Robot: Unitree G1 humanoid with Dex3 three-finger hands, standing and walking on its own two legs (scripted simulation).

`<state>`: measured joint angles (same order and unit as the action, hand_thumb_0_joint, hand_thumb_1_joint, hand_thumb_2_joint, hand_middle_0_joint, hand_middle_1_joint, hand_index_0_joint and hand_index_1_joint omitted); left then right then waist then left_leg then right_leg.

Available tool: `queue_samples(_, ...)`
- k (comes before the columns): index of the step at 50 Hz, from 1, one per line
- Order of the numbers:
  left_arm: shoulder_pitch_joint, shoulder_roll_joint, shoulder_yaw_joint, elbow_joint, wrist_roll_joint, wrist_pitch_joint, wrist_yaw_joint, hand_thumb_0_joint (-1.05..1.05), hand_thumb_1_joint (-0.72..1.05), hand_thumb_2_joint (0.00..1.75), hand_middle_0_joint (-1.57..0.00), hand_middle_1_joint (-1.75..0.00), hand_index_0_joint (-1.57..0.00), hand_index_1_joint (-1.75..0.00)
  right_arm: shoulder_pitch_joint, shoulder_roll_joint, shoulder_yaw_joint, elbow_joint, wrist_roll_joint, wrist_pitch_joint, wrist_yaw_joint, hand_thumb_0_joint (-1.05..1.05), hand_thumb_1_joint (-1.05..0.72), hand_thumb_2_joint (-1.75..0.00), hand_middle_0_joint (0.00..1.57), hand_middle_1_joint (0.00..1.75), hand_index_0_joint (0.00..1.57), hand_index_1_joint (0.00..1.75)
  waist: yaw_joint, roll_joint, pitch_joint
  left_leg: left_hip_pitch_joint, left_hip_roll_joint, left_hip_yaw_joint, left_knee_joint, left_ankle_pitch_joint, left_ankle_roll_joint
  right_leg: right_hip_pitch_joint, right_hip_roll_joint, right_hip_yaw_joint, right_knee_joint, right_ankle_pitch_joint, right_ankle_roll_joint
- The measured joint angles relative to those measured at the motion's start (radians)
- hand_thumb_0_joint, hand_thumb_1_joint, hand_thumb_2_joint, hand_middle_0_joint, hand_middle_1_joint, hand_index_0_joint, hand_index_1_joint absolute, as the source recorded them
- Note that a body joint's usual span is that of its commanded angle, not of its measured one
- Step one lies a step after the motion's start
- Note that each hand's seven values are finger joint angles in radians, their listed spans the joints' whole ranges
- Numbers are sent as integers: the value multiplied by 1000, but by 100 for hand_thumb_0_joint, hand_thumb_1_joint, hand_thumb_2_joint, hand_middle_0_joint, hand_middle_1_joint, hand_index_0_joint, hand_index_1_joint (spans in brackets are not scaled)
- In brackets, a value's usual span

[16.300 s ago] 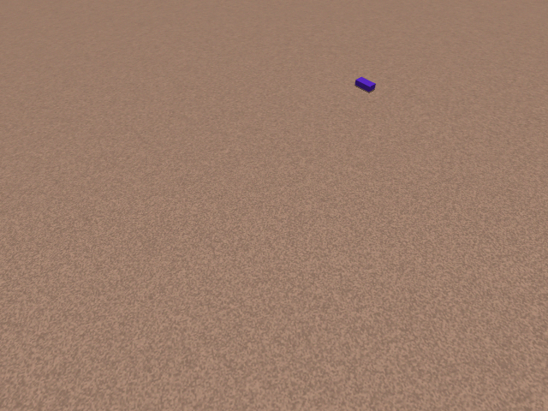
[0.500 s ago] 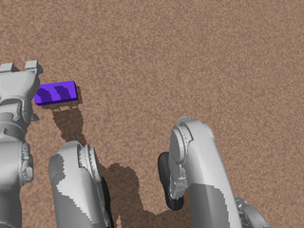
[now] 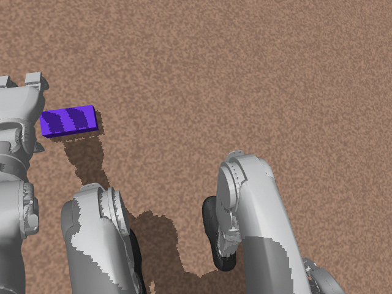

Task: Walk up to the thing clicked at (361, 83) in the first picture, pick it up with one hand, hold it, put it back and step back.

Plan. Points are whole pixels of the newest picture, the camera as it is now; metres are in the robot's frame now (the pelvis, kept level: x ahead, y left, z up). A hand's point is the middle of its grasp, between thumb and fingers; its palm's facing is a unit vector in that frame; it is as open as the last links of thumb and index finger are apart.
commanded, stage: rise first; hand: left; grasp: from above
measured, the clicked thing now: (70, 121) +0.50 +0.23 -0.31
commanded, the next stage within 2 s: approach in 0.92 s
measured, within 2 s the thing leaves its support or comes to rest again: neither
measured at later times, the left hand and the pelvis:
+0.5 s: hand (28, 124) +0.46 +0.28 -0.17, palm faces -0.45 -0.05 -0.89, open 14.0 cm; pelvis +0.00 +0.00 +0.00, yaw +0 degrees
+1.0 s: hand (30, 124) +0.46 +0.28 -0.18, palm faces -0.46 -0.05 -0.89, open 13.8 cm; pelvis +0.00 +0.00 +0.00, yaw +0 degrees
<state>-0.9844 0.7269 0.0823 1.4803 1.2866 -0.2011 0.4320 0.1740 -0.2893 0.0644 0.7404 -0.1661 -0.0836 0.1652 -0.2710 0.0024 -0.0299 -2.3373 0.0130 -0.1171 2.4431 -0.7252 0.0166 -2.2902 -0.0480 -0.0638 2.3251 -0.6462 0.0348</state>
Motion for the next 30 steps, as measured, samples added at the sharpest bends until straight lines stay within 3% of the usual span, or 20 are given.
queue_samples(8, -7, -7, -15, 1, 0, -4, -14, 0, -53, 102, -9, -99, -9, -100, -1, 0, 1, -2, 8, 2, -1, 0, -91, -90, 21, 30, 20, 30, 3, -5, -5, 8, -2, 3, -11, 5, 2, 11, -1, 2, -11, 3, 0)
queue_samples(17, -10, 1, -9, 21, 18, -14, -4, 0, -53, 102, -10, -98, -9, -99, -1, -3, 6, -7, 6, 0, -5, 0, -91, -90, 21, 30, 20, 30, -5, -7, -11, 4, -5, 2, -12, 16, 2, 10, -3, 1, -13, 11, 1)
queue_samples(30, -12, 6, -8, 35, 17, -18, -1, 0, -50, 101, -13, -94, -12, -96, 6, -1, 9, -2, 0, -7, -5, 0, -90, -90, 21, 30, 20, 30, -8, -3, -10, 0, -6, 2, -11, 21, -1, 2, -3, 2, -8, 15, -1)
